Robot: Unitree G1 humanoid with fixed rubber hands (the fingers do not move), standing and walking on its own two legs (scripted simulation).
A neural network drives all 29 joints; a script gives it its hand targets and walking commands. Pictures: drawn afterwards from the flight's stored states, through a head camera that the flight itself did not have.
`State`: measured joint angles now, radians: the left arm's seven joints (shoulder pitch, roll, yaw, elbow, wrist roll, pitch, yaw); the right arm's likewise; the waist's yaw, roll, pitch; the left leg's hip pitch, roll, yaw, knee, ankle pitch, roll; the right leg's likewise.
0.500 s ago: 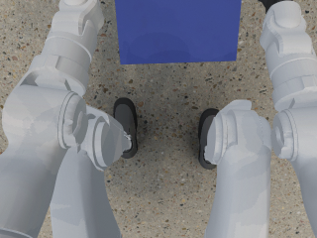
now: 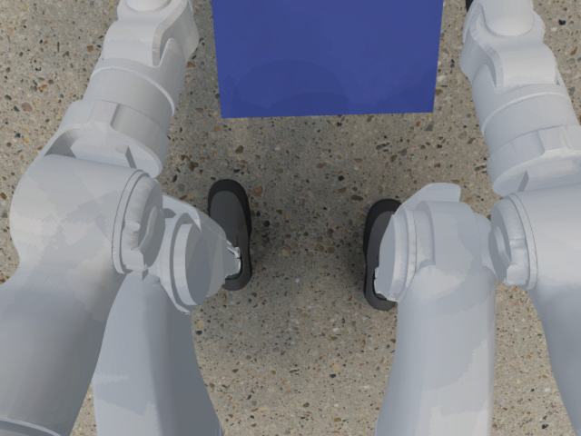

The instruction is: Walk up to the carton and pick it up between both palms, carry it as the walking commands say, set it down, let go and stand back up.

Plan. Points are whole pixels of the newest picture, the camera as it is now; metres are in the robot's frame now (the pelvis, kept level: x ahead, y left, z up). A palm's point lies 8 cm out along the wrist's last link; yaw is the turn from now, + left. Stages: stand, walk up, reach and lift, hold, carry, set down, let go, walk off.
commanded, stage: reach and lift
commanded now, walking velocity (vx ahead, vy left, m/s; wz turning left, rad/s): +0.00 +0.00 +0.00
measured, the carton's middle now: (320, 20) +0.51 -0.02 -0.27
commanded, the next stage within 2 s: none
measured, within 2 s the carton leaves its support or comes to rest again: leaves its support in 0.82 s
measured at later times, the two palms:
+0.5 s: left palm out of the picture +0.55 +0.13 -0.18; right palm out of the picture +0.53 -0.17 -0.20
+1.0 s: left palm out of the picture +0.55 +0.12 -0.15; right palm out of the picture +0.53 -0.17 -0.17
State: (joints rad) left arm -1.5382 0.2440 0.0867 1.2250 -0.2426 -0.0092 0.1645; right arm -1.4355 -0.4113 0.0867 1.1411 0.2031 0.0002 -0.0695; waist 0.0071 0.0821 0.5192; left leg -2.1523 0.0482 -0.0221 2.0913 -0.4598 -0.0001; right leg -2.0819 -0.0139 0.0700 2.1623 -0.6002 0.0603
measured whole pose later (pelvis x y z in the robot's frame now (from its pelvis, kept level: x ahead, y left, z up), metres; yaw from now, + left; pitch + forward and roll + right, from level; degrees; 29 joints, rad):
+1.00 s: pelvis -0.01 +0.00 -0.02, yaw +0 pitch +26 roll +0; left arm -1.55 0.24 0.09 1.14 -0.24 0.14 0.24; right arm -1.48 -0.36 -0.01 1.08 0.20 0.22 -0.14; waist 0.01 0.07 0.52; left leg -2.15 0.04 -0.03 2.13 -0.44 0.00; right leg -2.08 -0.01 0.07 2.21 -0.58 0.06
